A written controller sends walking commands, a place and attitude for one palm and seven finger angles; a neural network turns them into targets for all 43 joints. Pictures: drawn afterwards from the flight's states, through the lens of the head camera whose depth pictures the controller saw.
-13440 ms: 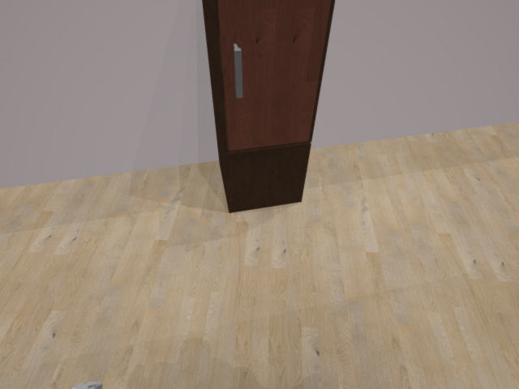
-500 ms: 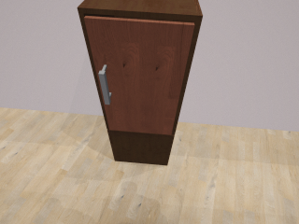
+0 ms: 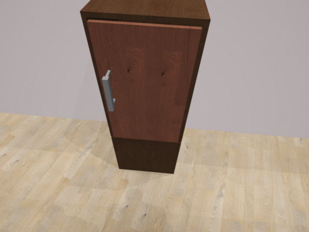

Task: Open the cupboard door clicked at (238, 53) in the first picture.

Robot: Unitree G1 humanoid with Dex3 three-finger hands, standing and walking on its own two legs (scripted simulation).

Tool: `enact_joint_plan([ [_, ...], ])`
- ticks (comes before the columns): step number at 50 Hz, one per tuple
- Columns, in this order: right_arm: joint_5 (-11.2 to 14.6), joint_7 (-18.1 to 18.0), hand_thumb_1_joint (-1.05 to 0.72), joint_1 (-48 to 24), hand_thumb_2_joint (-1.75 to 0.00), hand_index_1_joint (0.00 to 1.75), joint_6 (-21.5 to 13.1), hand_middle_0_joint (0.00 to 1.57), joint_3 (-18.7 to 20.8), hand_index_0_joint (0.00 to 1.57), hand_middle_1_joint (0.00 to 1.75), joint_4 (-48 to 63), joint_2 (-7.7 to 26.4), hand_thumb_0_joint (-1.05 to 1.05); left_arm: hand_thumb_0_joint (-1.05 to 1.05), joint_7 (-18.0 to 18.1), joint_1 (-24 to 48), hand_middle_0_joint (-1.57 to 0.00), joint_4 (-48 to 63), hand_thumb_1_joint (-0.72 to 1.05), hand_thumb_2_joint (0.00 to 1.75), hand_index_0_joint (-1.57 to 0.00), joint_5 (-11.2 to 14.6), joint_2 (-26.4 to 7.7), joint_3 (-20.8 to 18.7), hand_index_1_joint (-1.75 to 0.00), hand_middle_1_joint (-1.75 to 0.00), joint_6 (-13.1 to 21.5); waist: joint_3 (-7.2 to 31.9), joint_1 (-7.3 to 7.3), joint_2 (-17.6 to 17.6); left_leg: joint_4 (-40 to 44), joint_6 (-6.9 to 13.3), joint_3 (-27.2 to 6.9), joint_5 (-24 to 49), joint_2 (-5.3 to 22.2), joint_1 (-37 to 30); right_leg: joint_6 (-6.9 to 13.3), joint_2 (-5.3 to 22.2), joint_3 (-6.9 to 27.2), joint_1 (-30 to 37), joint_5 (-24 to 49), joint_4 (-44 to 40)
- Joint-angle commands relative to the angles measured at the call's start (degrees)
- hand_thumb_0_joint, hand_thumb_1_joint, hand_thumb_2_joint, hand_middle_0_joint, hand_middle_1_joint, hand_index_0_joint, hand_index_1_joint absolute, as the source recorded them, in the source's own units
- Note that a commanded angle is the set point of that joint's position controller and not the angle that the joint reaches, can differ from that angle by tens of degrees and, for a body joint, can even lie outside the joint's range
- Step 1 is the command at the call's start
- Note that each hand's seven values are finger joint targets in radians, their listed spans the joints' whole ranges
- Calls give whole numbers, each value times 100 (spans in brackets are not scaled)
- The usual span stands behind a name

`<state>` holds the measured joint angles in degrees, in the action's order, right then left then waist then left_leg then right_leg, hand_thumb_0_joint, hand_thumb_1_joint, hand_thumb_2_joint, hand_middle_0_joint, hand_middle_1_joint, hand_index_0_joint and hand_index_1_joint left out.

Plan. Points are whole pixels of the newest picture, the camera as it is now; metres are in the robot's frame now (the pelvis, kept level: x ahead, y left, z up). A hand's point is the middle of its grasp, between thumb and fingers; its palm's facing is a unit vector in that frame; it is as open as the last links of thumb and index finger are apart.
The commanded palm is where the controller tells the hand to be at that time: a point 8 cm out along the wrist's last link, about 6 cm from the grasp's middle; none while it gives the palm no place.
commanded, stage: look again from close up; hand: left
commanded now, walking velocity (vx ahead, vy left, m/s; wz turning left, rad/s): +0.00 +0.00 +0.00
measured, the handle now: (110, 91) +0.59 +0.21 +0.00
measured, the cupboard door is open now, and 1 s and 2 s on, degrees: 0 0 0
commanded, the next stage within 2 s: raise the hand with hooked fingers in 1.30 s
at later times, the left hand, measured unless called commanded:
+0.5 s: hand out of the picture +0.00 +0.15 -0.18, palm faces +0.04 -0.99 -0.16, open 7.4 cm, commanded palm none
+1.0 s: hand out of the picture +0.00 +0.15 -0.18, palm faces +0.05 -0.99 -0.16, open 7.4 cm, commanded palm none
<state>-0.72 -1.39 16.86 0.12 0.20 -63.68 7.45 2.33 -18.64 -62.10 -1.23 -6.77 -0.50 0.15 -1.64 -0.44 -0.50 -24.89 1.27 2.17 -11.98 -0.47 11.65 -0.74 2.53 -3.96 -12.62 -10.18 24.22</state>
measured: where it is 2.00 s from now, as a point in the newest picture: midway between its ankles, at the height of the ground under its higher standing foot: outside the picture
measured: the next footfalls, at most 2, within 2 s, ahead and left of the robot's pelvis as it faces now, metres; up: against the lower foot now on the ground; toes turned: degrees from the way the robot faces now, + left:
none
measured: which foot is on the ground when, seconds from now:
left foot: down 0.00-1.00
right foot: down 0.00-1.00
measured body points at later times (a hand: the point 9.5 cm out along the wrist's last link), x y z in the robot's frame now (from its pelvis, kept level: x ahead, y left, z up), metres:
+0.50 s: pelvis +0.01 +0.00 +0.00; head +0.02 +0.00 +0.45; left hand -0.01 +0.21 -0.16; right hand +0.00 -0.21 -0.16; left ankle +0.02 +0.10 -0.74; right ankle +0.03 -0.13 -0.74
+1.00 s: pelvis +0.02 +0.00 +0.00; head +0.03 +0.00 +0.45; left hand +0.00 +0.21 -0.16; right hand +0.01 -0.22 -0.16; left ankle +0.02 +0.10 -0.74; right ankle +0.03 -0.13 -0.74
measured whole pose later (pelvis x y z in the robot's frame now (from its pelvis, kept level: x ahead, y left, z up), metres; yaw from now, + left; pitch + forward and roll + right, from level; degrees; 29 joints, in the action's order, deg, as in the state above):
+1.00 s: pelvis +0.02 +0.00 +0.00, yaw +0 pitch -1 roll +0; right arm -0.6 -1.8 17.1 -0.5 -0.2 -64.8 7.1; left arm 2.2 -18.5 -63.1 -1.1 -6.8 -0.4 0.4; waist -1.5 -0.6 -0.6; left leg -23.8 1.0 2.3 -13.1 -0.2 9.8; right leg -0.6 2.2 -3.8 -11.1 -11.5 23.6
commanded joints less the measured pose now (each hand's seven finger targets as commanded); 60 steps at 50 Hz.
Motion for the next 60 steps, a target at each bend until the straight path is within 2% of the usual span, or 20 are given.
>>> enact_joint_plan([
  [1,0,-5,-90,374,-90,30,-92,20,103,20,30,129,491,0,0,22,-449,-20,133,90,90,-20,10,-467,-115,-30,-30,97,-253,25,8,708,-19,-551,-138,555,432,126,398,473,152,-141,-461],
  [3,7,-5,-90,348,-90,30,-90,20,105,20,30,121,497,0,0,21,-471,-20,127,90,90,-20,8,-477,-113,-30,-30,95,-300,9,73,711,-19,-540,-191,563,432,124,399,471,126,-181,-491],
  [6,1,-9,-90,362,-90,30,-93,20,105,20,30,114,474,0,0,18,-474,-20,113,90,90,-20,13,-463,-115,-30,-30,104,-264,11,-48,674,-20,-518,-95,536,400,131,415,500,147,-182,-514],
  [10,-1,-12,-90,372,-90,30,-90,20,103,20,30,99,472,0,0,19,-458,-20,107,90,90,-20,10,-458,-115,-30,-30,92,-318,13,115,741,-22,-544,-219,565,440,124,389,472,127,-179,-485],
  [12,1,-15,-90,358,-90,30,-94,20,96,20,30,98,477,0,0,15,-471,-20,89,90,90,-20,12,-455,-110,-30,-30,96,-308,10,61,752,-16,-550,-225,568,429,129,388,484,137,-160,-485],
  [21,8,-28,-90,397,-90,30,-119,20,90,20,30,71,478,0,0,18,-489,-20,66,90,90,-20,14,-442,-102,-30,-30,107,-227,14,58,719,-15,-509,25,588,322,130,386,493,210,43,-453],
  [25,8,-26,-90,378,-90,30,-113,20,88,20,30,53,476,0,0,16,-481,-20,52,90,90,-20,10,-449,-100,-30,-30,97,-366,-4,40,784,-14,-529,-185,592,413,116,376,482,163,-68,-472],
  [35,4,-37,-90,406,-90,30,-129,20,82,20,30,44,466,0,0,15,-470,-20,47,90,90,-20,12,-444,-106,-30,-30,102,-267,7,60,722,-12,-498,117,597,280,127,379,477,204,86,-449],
  [40,5,-36,-90,408,-90,30,-123,20,79,20,30,35,480,0,0,13,-457,-20,45,90,90,-20,11,-457,-110,-30,-30,95,-337,3,27,764,-13,-517,-49,590,353,122,383,470,198,-42,-475],
  [46,7,-44,-90,386,-90,30,-142,20,78,20,30,29,492,0,0,9,-488,-20,22,90,90,-20,16,-470,-101,-30,-30,108,-216,-7,42,693,-4,-485,257,597,204,130,403,464,251,167,-451],
  [53,12,-44,-90,381,-90,30,-122,20,77,20,30,8,491,0,0,5,-429,-20,16,90,90,-20,14,-511,-94,-30,-30,105,-353,7,19,692,-19,-478,144,590,243,134,397,483,182,-12,-521],
  [57,5,-50,-90,365,-90,30,-146,20,75,20,30,13,524,0,0,-1,-431,-20,16,90,90,-20,18,-521,-102,-30,-30,114,-207,6,97,673,-12,-475,351,598,171,139,402,477,284,186,-472],
  [60,5,-52,-90,339,-90,30,-143,20,76,20,30,12,528,0,0,3,-409,-20,14,90,90,-20,18,-514,-99,-30,-30,105,-264,-6,66,690,-13,-496,328,608,188,131,387,473,272,163,-470],
])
